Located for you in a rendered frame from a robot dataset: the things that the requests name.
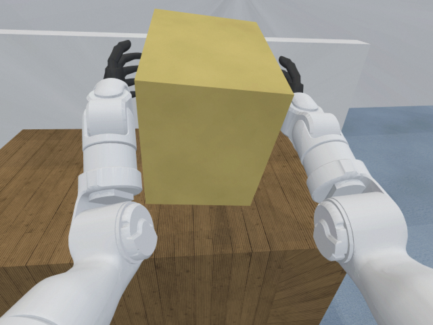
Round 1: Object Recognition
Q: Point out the pedestal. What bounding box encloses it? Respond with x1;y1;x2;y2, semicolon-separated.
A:
0;129;346;325

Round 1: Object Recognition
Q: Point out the robot left hand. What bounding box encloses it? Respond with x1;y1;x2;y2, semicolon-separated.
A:
104;40;142;98

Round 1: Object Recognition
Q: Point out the left robot forearm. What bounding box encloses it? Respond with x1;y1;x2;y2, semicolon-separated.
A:
68;78;142;256

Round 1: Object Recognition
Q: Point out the robot left upper arm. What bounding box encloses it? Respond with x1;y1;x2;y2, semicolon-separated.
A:
0;201;158;325

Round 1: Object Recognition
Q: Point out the right robot forearm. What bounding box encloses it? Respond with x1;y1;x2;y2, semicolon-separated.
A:
280;92;408;239

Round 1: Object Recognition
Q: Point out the carton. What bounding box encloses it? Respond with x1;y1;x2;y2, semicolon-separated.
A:
134;9;294;206

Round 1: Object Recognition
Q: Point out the robot right upper arm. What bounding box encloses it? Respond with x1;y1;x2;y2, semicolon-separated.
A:
313;192;433;325

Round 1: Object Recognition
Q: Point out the robot right hand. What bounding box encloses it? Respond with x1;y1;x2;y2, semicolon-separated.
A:
279;56;304;93

